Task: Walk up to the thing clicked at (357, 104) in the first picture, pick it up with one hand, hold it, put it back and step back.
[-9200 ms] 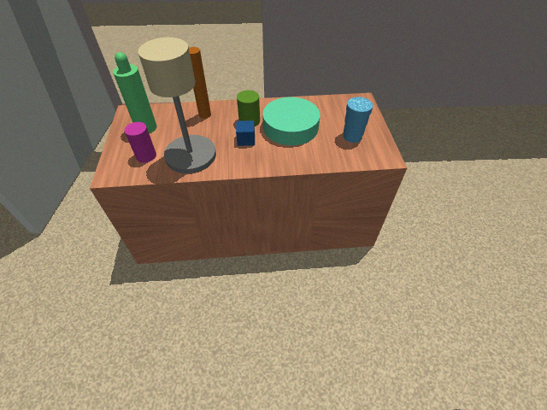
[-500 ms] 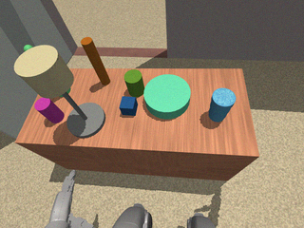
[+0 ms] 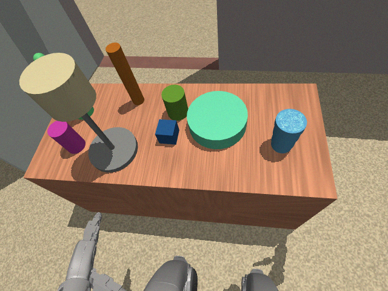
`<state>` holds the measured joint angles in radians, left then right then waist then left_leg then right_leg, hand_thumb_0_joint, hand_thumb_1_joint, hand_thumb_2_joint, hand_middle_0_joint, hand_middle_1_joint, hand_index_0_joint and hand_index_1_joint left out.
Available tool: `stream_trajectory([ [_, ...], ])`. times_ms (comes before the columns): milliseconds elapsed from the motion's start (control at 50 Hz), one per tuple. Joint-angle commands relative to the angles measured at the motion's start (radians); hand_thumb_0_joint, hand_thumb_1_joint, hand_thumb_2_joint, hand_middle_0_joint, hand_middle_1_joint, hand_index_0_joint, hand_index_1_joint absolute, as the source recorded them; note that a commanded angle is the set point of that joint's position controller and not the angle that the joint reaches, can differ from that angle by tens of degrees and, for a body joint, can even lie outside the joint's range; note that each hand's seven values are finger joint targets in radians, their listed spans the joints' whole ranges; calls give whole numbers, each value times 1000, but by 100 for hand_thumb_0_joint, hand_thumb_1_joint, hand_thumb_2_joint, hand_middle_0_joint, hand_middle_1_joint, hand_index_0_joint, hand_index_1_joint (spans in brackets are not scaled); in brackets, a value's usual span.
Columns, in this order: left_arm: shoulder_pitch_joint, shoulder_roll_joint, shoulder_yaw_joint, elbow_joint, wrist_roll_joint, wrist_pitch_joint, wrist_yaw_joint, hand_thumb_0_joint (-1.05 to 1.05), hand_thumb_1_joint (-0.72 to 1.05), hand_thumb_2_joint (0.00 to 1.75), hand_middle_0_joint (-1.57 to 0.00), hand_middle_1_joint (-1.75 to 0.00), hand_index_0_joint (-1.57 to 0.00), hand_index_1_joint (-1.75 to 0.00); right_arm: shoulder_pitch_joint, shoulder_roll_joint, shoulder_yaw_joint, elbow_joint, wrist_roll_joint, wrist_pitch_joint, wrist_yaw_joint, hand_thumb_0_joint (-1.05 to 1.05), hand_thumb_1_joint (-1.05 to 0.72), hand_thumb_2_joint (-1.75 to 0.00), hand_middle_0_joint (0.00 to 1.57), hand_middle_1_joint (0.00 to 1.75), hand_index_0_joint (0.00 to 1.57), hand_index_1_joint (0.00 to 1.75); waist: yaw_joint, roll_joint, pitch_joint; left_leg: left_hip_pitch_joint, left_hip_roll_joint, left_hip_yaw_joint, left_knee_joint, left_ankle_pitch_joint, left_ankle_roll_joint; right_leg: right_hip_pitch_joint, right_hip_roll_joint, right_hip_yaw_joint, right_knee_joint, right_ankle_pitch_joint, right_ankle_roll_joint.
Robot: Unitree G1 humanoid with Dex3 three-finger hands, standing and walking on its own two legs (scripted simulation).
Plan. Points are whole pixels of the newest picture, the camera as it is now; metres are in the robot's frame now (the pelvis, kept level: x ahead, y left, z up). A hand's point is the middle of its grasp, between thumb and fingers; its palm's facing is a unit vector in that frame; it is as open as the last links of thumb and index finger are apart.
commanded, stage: go down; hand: right
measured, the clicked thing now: (285, 133) +0.55 -0.18 -0.18
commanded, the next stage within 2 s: approach in 0.02 s
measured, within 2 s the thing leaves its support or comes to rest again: neither
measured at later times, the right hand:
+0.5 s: hand out of the picture +0.46 -0.33 +0.02, palm faces +0.11 +0.99 +0.05, open 17.5 cm
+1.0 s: hand (310, 148) +0.50 -0.24 -0.18, palm faces +0.13 +0.99 +0.07, open 17.6 cm
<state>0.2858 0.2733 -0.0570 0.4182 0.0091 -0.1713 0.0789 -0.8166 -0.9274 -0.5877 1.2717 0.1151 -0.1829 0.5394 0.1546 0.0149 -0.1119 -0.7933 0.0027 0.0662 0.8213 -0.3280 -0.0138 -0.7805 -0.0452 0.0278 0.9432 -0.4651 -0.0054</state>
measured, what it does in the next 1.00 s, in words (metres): lowers itself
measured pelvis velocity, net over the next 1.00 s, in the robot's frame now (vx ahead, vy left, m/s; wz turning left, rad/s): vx -0.05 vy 0.00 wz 0.08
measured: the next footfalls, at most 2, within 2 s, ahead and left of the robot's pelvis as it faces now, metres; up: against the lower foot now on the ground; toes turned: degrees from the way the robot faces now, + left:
none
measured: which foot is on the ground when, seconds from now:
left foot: down 0.00-1.00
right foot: down 0.00-1.00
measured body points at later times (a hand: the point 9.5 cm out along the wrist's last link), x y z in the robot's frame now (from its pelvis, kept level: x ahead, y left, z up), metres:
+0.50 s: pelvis -0.02 +0.00 -0.03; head +0.13 -0.06 +0.39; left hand +0.14 +0.25 -0.05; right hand +0.45 -0.38 +0.02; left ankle +0.03 +0.14 -0.69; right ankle -0.01 -0.11 -0.69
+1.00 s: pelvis -0.05 +0.00 -0.14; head +0.17 -0.08 +0.25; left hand +0.12 +0.25 -0.06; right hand +0.49 -0.29 -0.18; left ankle +0.03 +0.14 -0.69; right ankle -0.01 -0.11 -0.69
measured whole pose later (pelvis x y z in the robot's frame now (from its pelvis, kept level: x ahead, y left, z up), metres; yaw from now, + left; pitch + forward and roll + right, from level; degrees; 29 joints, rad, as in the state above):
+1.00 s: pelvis -0.05 +0.00 -0.14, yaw +4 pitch +33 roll +8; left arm 0.37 0.28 -0.01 -0.22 0.11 -0.18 -0.05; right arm -0.85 -0.84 -0.71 1.31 0.00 -0.57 0.30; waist 0.42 0.06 -0.12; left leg -1.53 -0.02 0.10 1.43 -0.47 -0.01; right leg -1.52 -0.07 0.09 1.60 -0.65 0.00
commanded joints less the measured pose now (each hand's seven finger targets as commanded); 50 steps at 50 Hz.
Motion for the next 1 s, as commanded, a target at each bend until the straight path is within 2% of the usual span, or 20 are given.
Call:
stream_trajectory([
  [0, -10, 182, 90, -150, -1, -54, 18, 0, -56, 6, -5, -5, -4, -5, -384, -395, -51, -187, 17, -58, 2, 0, 56, -3, 6, 5, 5, 5, -16, -242, -456, 212, -21, -25, -42, 293, 42, 274, 13, 36, -104, 505, 8],
  [60, 3, 157, 63, -149, 2, -51, 12, 0, -56, 6, -5, -5, -5, -6, -393, -389, -35, -159, 5, -63, -1, 0, 56, -2, 6, 4, 6, 4, -16, -243, -413, 181, -27, -19, -47, 252, 43, 252, 12, 37, -110, 485, 10],
  [100, 6, 176, 86, -153, 1, -49, 14, 0, -58, 6, -5, -3, -3, -5, -415, -416, -51, -183, 3, -65, -8, 0, 61, -1, 5, 5, 5, 5, -18, -250, -413, 186, -23, -24, -50, 232, 44, 231, 15, 32, -118, 414, 3],
  [160, -48, 181, 88, -198, 2, -61, 11, 0, -55, 4, -4, -4, -4, -5, -356, -329, -4, -63, 20, -70, 4, 0, 56, -2, 6, 5, 6, 5, 14, -178, -305, 139, -29, -16, -50, 164, 41, 153, 10, 38, -123, 304, -2],
  [200, -27, 153, 64, -181, 6, -65, 5, 0, -55, 4, -5, -4, -4, -5, -408, -334, -9, -110, 22, -104, 12, 0, 56, -2, 6, 5, 6, 5, 14, -199, -357, 117, -26, -26, -24, 179, 41, 149, 11, 36, -93, 315, -4],
  [260, -5, 168, 83, -252, 8, -79, 7, 0, -56, 5, -5, -4, -4, -5, -397, -284, 8, -76, 36, -136, 24, 0, 56, -4, 6, 5, 6, 5, 53, -181, -392, 93, -27, -27, 7, 189, 36, 144, 14, 38, -56, 313, -8],
  [300, 22, 150, 60, -245, 8, -79, -2, 0, -56, 5, -4, -4, -4, -5, -352, -242, 20, -16, 46, -149, 27, 0, 56, -3, 6, 5, 6, 5, 59, -153, -348, 62, -27, -25, 26, 165, 33, 74, 18, 41, -34, 278, -13],
  [360, 38, 181, 94, -295, 15, -85, -7, 0, -56, 5, -5, -4, -4, -5, -403, -269, -1, -86, 37, -180, 11, 0, 54, -3, 7, 4, 7, 4, 65, -214, -443, 17, -27, -33, 78, 183, 36, 102, 14, 42, 9, 320, -8],
  [400, 70, 192, 109, -331, 21, -84, -17, 0, -56, 5, -4, -4, -4, -5, -381, -240, -3, -78, 42, -204, -7, 0, 55, -2, 7, 4, 7, 4, 83, -221, -451, -21, -33, -22, 105, 179, 35, 103, 9, 50, 37, 371, -1],
  [440, 94, 192, 126, -357, 22, -82, -25, 0, -55, 5, -4, -4, -4, -5, -371, -259, -33, -95, 38, -234, -28, 0, 55, -2, 7, 4, 7, 4, 86, -245, -463, -54, -32, -26, 134, 183, 36, 81, 11, 47, 79, 381, 0],
  [520, 52, 187, 139, -386, 41, -81, -34, 0, -56, 5, -4, -4, -3, -5, -413, -301, -81, -157, 16, -309, -70, 0, 57, -2, 7, 4, 6, 4, 89, -320, -521, -162, -36, -23, 225, 160, 45, 52, -2, 57, 162, 434, 13],
  [600, 55, 167, 124, -448, 60, -76, -53, 0, -57, 6, -4, -4, -3, -5, -356, -254, -87, -98, -12, -366, -103, 0, 56, -1, 7, 4, 6, 4, 108, -354, -534, -218, -41, -16, 293, 156, 50, -15, -7, 63, 230, 464, 22],
  [660, 31, 209, 178, -524, 72, -77, -60, 0, -56, 6, -4, -4, -3, -5, -369, -278, -110, -109, -36, -402, -123, 0, 55, -1, 7, 4, 6, 4, 140, -399, -601, -250, -41, -13, 343, 167, 53, -28, -14, 70, 284, 477, 26],
  [700, 40, 223, 198, -563, 78, -75, -68, 0, -56, 6, -4, -4, -3, -5, -352, -245, -104, -78, -45, -415, -135, 0, 57, -2, 6, 4, 6, 4, 161, -402, -588, -299, -47, 0, 370, 121, 53, -63, -21, 86, 304, 442, 27],
  [740, 34, 207, 177, -637, 77, -77, -77, 0, -56, 5, -4, -4, -4, -5, -346, -214, -108, -68, -47, -429, -148, 0, 58, -2, 6, 4, 6, 4, 179, -382, -618, -316, -52, 7, 397, 109, 52, -90, -26, 102, 330, 416, 27],
  [780, 89, 197, 172, -651, 82, -74, -84, 0, -56, 6, -5, -4, -4, -5, -360, -231, -118, -69, -60, -446, -163, 0, 58, -3, 6, 5, 6, 5, 194, -399, -619, -324, -50, 6, 428, 120, 54, -154, -18, 89, 370, 383, 25],
  [820, 123, 213, 200, -680, 83, -72, -90, 0, -56, 5, -5, -4, -4, -5, -347, -242, -126, -84, -71, -458, -177, 0, 56, -3, 6, 5, 6, 4, 211, -413, -630, -343, -50, 7, 460, 135, 53, -179, -16, 87, 414, 383, 22],
  [880, 151, 190, 177, -763, 87, -69, -103, 0, -58, 6, -5, -5, -4, -6, -358, -252, -144, -110, -88, -473, -213, 0, 56, -1, 7, 4, 6, 4, 226, -438, -641, -363, -52, 10, 497, 144, 52, -220, -13, 85, 452, 360, 21],
  [900, 151, 206, 197, -806, 86, -67, -104, 0, -57, 5, -5, -5, -5, -6, -388, -263, -158, -168, -90, -479, -229, 0, 55, -2, 7, 4, 6, 4, 225, -456, -671, -359, -50, 9, 502, 137, 52, -213, -12, 85, 454, 340, 20],
  [980, 192, 250, 274, -832, 86, -46, -108, 0, -56, 5, -5, -5, -4, -5, -421, -210, -114, -262, -126, -460, -290, 0, 56, -2, 6, 4, 5, 4, 228, -582, -681, -432, -52, 10, 510, 66, 55, -138, -19, 83, 436, 311, 31],
])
